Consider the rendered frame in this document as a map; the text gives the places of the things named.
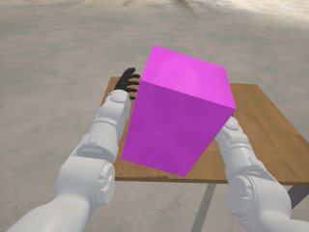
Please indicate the robot right upper arm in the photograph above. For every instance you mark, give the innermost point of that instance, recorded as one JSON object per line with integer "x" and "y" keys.
{"x": 262, "y": 205}

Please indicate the robot left forearm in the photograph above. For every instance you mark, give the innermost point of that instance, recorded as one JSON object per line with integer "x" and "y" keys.
{"x": 103, "y": 137}

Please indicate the robot right forearm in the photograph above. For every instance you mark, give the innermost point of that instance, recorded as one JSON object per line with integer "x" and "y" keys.
{"x": 238, "y": 155}

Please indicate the robot left hand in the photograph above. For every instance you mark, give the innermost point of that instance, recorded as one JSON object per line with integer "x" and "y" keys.
{"x": 124, "y": 82}

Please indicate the robot left upper arm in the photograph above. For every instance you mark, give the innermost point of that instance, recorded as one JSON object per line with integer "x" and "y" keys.
{"x": 83, "y": 185}

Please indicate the carton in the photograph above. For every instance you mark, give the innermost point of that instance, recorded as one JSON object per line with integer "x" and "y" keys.
{"x": 181, "y": 105}

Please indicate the table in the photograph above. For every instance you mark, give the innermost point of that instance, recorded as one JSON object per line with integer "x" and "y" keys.
{"x": 275, "y": 141}

